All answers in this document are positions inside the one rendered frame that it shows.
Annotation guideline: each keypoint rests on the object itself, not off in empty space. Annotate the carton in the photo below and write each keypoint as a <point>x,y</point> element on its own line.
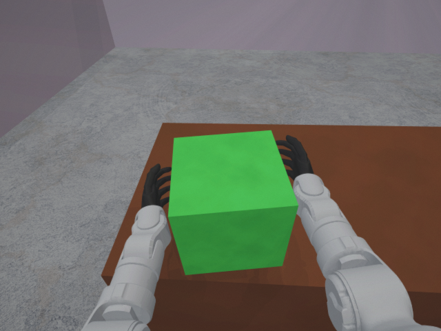
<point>232,206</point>

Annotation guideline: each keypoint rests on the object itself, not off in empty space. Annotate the robot right forearm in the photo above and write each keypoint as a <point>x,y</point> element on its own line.
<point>337,245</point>

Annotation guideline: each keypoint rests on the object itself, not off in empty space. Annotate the pedestal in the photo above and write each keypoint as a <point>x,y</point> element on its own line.
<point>386,181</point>

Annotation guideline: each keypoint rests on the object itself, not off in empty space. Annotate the robot right hand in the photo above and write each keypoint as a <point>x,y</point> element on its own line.
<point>299,163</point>

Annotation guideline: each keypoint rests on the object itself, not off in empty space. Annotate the robot left forearm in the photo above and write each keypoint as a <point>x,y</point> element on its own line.
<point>130,295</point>

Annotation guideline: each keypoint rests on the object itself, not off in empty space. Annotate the right robot upper arm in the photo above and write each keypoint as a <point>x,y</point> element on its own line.
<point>369,298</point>

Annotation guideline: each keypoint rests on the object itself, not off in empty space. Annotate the robot left hand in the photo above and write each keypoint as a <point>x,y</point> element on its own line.
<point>151,192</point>

